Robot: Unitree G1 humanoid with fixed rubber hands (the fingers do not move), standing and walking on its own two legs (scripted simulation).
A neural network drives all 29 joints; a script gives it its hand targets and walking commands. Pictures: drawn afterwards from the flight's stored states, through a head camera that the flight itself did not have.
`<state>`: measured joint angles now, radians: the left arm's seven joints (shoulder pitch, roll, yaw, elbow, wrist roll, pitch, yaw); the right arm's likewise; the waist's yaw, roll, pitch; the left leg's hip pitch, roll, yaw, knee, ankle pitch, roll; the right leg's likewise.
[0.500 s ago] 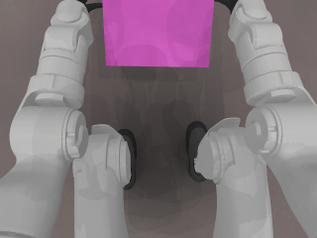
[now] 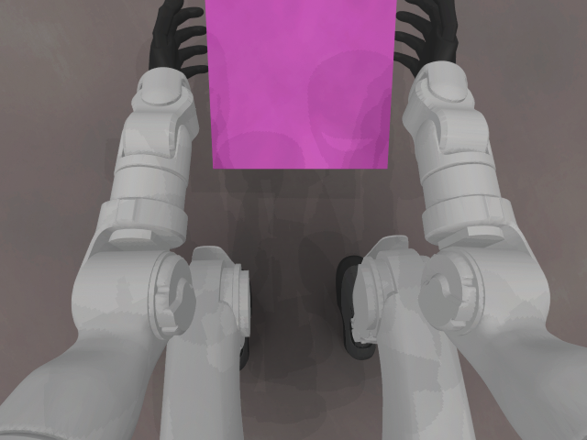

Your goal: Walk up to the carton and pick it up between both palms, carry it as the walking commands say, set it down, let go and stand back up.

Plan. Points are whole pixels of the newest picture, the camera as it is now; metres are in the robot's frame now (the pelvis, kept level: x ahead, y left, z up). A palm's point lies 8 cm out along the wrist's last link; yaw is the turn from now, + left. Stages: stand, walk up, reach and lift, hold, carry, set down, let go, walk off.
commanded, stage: reach and lift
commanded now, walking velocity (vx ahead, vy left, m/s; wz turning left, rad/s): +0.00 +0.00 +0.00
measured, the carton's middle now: (299, 64) +0.55 -0.02 -0.20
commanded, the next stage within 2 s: none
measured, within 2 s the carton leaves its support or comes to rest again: neither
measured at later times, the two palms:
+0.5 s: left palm (149, 67) +0.50 +0.14 -0.05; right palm (463, 58) +0.50 -0.15 -0.04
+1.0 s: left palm (106, 47) +0.49 +0.14 +0.03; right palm (521, 39) +0.48 -0.15 +0.04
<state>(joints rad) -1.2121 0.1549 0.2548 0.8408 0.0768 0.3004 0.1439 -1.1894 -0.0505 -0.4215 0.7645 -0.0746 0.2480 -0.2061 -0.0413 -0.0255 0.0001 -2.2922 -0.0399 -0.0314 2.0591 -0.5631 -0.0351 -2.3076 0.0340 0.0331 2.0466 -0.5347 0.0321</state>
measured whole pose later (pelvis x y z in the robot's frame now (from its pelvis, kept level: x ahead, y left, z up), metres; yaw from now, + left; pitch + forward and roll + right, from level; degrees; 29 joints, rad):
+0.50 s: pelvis +0.00 +0.00 +0.04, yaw +0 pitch +47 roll +0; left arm -1.11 0.07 0.34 0.75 0.16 0.37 0.15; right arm -1.10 0.03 -0.47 0.68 -0.16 0.32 -0.23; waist -0.04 -0.02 -0.13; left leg -2.20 -0.03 -0.03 1.91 -0.52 -0.03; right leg -2.22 0.04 0.04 1.89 -0.49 0.04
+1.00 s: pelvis +0.00 +0.00 +0.10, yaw -1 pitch +45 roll +0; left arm -1.01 0.02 0.39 0.72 0.22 0.40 0.12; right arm -1.00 0.07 -0.49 0.66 -0.22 0.35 -0.17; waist -0.04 0.00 -0.22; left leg -2.02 -0.03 -0.03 1.73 -0.51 -0.02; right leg -2.02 0.03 0.04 1.71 -0.48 0.03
